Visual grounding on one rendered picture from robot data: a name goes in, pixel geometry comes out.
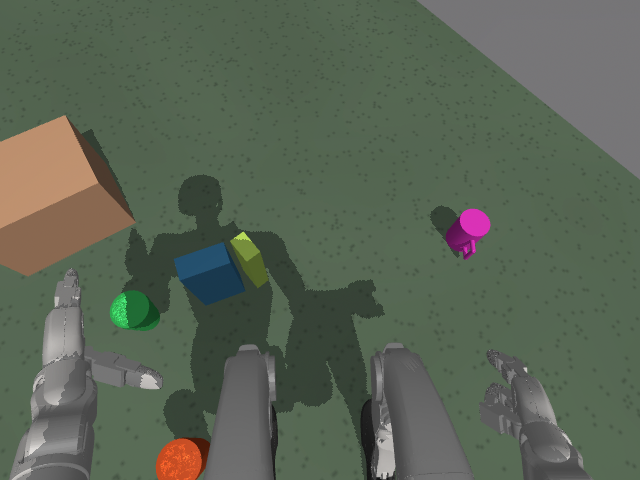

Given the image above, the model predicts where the left robot hand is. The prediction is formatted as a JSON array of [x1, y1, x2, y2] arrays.
[[42, 268, 163, 389]]

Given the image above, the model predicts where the left robot arm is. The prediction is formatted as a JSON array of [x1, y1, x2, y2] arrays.
[[9, 359, 97, 480]]

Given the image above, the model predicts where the right robot arm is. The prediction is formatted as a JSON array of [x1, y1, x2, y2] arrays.
[[519, 421, 593, 480]]

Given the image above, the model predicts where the right robot hand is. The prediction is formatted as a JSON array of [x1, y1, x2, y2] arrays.
[[479, 349, 557, 440]]

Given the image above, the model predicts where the right robot foot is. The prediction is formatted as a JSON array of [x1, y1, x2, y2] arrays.
[[361, 399, 396, 480]]

